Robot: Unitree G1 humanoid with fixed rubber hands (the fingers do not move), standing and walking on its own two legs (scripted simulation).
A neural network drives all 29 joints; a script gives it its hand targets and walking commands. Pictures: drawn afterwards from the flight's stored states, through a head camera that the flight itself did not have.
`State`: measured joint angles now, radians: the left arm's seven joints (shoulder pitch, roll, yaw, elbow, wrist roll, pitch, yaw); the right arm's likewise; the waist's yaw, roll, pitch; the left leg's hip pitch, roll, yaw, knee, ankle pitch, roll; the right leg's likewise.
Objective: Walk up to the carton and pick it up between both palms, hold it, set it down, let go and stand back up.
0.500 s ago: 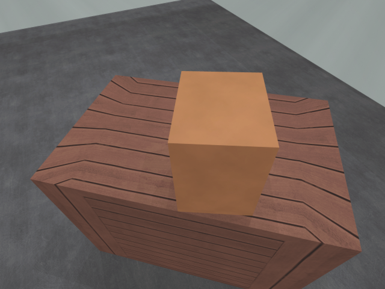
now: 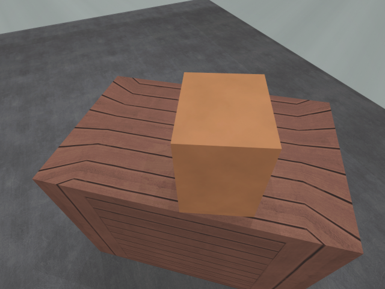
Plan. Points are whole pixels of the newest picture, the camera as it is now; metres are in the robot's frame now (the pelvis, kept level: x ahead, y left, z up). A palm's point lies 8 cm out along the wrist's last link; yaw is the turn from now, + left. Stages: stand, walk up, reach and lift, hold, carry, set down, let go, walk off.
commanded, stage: stand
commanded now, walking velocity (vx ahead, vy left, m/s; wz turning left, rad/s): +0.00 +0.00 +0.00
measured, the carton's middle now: (219, 146) +0.46 -0.04 +0.02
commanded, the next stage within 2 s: none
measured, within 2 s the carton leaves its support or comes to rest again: neither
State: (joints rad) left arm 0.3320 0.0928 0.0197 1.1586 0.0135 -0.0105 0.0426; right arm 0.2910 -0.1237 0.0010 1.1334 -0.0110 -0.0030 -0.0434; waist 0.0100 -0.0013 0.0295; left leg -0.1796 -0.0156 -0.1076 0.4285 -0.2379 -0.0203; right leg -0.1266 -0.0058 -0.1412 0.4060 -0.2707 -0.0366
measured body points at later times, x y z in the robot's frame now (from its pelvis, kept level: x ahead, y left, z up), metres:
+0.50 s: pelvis +0.00 +0.00 +0.00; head +0.02 +0.00 +0.45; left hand -0.03 +0.20 -0.16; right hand -0.02 -0.21 -0.16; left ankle +0.00 +0.14 -0.74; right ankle -0.03 -0.09 -0.74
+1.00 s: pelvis +0.00 -0.01 +0.00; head +0.02 -0.01 +0.45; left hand -0.04 +0.19 -0.16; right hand -0.03 -0.21 -0.16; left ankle +0.00 +0.14 -0.74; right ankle -0.03 -0.09 -0.74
